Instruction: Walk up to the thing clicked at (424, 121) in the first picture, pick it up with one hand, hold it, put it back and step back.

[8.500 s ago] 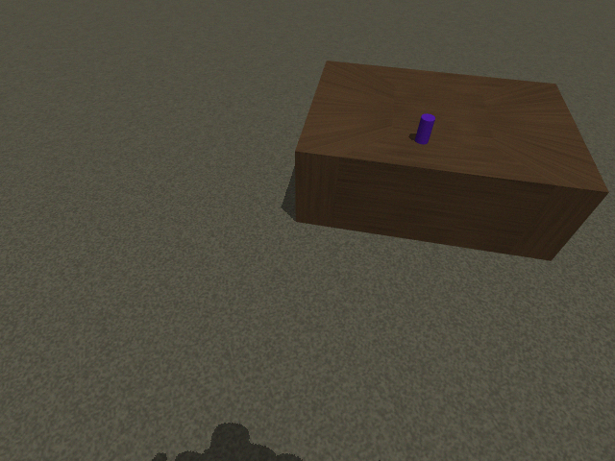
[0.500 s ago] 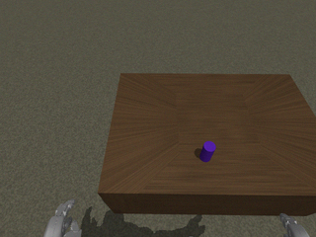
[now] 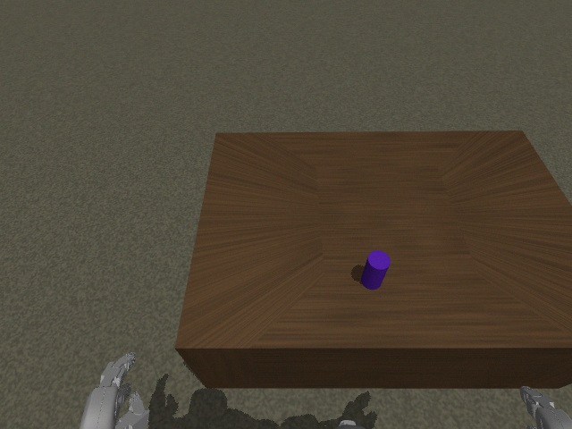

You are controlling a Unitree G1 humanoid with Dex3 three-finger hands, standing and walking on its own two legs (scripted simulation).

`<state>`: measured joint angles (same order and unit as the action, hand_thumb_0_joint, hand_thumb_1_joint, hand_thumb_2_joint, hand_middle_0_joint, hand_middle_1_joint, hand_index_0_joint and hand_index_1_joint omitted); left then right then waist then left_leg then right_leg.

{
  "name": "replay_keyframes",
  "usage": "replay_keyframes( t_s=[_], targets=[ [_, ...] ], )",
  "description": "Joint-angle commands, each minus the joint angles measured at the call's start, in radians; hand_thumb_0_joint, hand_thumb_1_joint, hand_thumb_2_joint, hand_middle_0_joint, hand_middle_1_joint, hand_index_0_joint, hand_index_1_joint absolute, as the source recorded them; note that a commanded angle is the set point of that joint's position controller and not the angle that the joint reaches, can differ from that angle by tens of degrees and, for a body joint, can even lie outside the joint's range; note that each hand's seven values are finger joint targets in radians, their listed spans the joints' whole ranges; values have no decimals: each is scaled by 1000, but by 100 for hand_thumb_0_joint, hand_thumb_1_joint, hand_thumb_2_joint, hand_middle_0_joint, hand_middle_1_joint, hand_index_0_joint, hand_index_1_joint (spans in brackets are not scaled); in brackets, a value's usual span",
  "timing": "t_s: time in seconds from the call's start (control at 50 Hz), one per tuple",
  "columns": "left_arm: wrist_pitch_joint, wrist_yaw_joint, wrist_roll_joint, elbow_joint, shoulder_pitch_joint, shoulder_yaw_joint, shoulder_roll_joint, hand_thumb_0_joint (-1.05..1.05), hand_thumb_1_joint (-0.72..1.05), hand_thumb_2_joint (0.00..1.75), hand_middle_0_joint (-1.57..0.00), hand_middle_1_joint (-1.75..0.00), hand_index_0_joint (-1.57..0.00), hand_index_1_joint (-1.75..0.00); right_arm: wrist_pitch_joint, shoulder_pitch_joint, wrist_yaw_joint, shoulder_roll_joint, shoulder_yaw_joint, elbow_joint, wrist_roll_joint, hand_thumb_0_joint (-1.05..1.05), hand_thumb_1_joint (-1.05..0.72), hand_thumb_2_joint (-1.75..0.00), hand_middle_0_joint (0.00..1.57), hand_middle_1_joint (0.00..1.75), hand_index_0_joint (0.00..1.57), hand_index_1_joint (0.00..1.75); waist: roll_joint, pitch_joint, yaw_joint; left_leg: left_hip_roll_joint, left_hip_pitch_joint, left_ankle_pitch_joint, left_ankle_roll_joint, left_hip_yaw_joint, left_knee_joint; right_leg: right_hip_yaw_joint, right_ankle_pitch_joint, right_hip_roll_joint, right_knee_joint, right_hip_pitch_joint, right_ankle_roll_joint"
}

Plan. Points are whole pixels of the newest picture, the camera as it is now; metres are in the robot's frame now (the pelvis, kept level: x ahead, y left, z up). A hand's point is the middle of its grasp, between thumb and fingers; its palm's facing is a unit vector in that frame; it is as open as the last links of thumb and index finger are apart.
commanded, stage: go down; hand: right
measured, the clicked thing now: (374, 270) +0.51 -0.19 -0.28
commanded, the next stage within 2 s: approach in 1.60 s
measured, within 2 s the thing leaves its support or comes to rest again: neither
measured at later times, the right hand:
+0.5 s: hand (528, 329) +0.28 -0.33 -0.02, palm faces +0.18 +0.96 -0.23, open 17.4 cm
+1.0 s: hand (543, 272) +0.36 -0.36 +0.01, palm faces +0.20 +0.97 -0.10, open 17.6 cm
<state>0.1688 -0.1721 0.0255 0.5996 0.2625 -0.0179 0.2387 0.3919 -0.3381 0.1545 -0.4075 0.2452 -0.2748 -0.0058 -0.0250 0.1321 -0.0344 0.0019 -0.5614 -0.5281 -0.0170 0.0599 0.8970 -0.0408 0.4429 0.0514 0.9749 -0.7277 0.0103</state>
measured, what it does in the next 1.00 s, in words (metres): stands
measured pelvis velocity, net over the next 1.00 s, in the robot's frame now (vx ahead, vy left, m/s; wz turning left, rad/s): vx -0.03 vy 0.00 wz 0.03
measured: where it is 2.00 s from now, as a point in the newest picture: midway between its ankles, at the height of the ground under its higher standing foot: outside the picture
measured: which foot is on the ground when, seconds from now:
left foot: down 0.00-1.00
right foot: down 0.00-1.00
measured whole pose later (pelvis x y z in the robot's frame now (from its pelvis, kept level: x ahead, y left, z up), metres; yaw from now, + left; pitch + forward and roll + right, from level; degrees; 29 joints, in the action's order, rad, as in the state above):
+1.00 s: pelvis -0.03 +0.00 -0.02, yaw +2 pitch +17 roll +4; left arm 0.14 -0.11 -0.02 0.69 0.32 -0.06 0.31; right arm -0.21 0.55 0.47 -0.79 0.60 -1.18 -0.07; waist 0.02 0.09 -0.10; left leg 0.02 -0.79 -0.50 -0.01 0.05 0.99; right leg -0.04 0.40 0.07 1.04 -0.94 0.01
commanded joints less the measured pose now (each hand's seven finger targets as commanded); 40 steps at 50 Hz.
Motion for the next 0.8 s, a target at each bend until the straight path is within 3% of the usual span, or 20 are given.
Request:
replay_keyframes(
  t_s=[0.0,0.08,0.16,0.2,0.22,0.26,0.28,0.3,0.34,0.36,0.38,0.42,0.48,0.54,0.58,0.62,0.68,0.74,0.78],
  targets=[
    [61,-17,-4,-142,-35,61,148,0,91,89,-19,-30,-19,-30,-18,-12,-9,-208,95,179,0,0,53,-5,4,6,4,6,-87,102,8,19,-51,296,20,9,-130,5,-273,-26,-138,211,-26],
    [71,-21,-6,-145,-35,63,156,0,91,89,-20,-30,-20,-30,-12,42,-13,-221,103,206,-2,0,51,-5,4,6,4,6,-85,104,-5,21,-74,255,21,8,-126,-2,-229,-23,-138,206,-27],
    [94,-33,-12,-131,-42,58,161,0,90,89,-20,-30,-20,-30,-62,243,-34,-305,152,247,-8,0,55,-5,4,6,4,6,-94,82,-27,15,-103,150,18,-10,-140,-2,-101,-23,-146,178,-29],
    [106,-37,-15,-110,-44,55,166,0,91,89,-20,-30,-20,-30,-89,285,-32,-297,157,183,-23,0,54,-5,4,6,4,6,-115,86,-25,15,-123,116,22,-6,-128,-10,-62,-21,-160,176,-26],
    [109,-41,-17,-101,-40,63,181,0,90,89,-20,-30,-20,-30,-109,346,-32,-343,182,216,-29,0,54,-4,5,5,4,5,-137,103,-23,13,-115,115,24,-10,-131,-10,-63,-21,-164,197,-24],
    [115,-45,-13,-85,-42,55,185,0,91,89,-20,-30,-20,-30,-133,416,-15,-347,183,162,-50,0,55,-3,5,5,4,5,-143,143,-32,14,-108,136,24,-7,-130,-17,-78,-16,-173,247,-22],
    [116,-46,-14,-68,-39,64,202,0,91,89,-20,-30,-20,-30,-149,497,-5,-378,197,184,-66,0,55,-3,5,5,4,5,-169,147,-30,16,-109,142,26,-1,-124,-25,-78,-14,-184,250,-19],
    [115,-48,-15,-52,-32,60,203,0,91,89,-20,-30,-20,-30,-165,547,3,-414,220,144,-67,0,56,-3,5,5,4,5,-179,165,-34,14,-106,161,27,-5,-124,-21,-102,-13,-178,266,-18],
    [111,-47,-13,-34,-23,49,193,0,90,89,-20,-30,-20,-30,-185,597,30,-379,197,-19,-74,0,54,-3,5,5,4,5,-125,126,-51,18,-112,168,25,0,-134,-21,-108,-10,-182,241,-22],
    [107,-42,-13,-20,-17,50,199,0,90,89,-20,-30,-20,-30,-191,613,43,-388,209,-118,-77,0,52,-3,5,5,5,5,-105,92,-51,20,-127,145,24,0,-143,-21,-82,-10,-183,208,-25],
    [106,-37,-13,-17,-12,47,200,0,91,89,-20,-30,-20,-30,-195,624,63,-348,185,-244,-78,0,50,-4,5,5,5,5,-83,60,-56,22,-144,126,26,2,-144,-22,-63,-9,-186,176,-24],
    [100,-28,-17,-11,14,48,209,0,91,88,-20,-30,-20,-30,-225,663,101,-403,216,-346,-79,0,46,-3,6,4,5,4,-71,85,-35,20,-137,141,29,8,-138,-23,-93,-8,-174,152,-27],
    [85,-11,-24,-24,30,51,219,0,92,88,-20,-30,-21,-29,-277,720,148,-506,281,-386,-77,0,54,-4,5,5,4,5,-109,160,18,17,-89,194,35,2,-122,-14,-181,-10,-167,179,-23],
    [72,5,-24,-21,59,57,219,0,92,88,-19,-30,-20,-29,-352,778,184,-548,328,-441,-86,0,58,-3,5,5,5,5,-88,229,21,18,-61,297,36,-5,-90,-14,-300,-8,-137,191,-30],
    [59,12,-27,-22,75,58,224,0,91,88,-19,-30,-20,-29,-411,826,199,-597,359,-468,-82,0,57,-3,4,5,4,5,-94,254,15,17,-69,343,35,-15,-71,-9,-347,-7,-113,192,-35],
    [45,18,-31,-23,91,59,229,0,91,89,-19,-30,-20,-29,-462,871,216,-598,360,-492,-85,0,61,-3,4,5,4,5,-116,282,6,22,-97,336,39,-18,-63,-11,-354,-4,-109,221,-36],
    [30,27,-33,-18,112,62,241,0,91,89,-19,-30,-20,-29,-531,926,235,-630,381,-541,-91,0,59,-3,4,5,4,5,-104,264,-3,23,-129,303,39,-24,-62,-7,-302,-5,-105,187,-40],
    [21,26,-33,-9,129,60,256,0,91,89,-19,-29,-19,-29,-592,1056,259,-689,401,-524,-104,0,61,-3,3,5,4,5,-126,329,-26,20,-138,317,36,-33,-63,-2,-301,-8,-88,212,-43],
    [13,31,-35,11,137,52,254,0,91,89,-19,-30,-20,-29,-618,1043,277,-683,395,-625,-106,0,61,-4,3,6,4,6,-102,270,-31,21,-178,303,34,-35,-53,0,-272,-10,-76,155,-46]
  ],
)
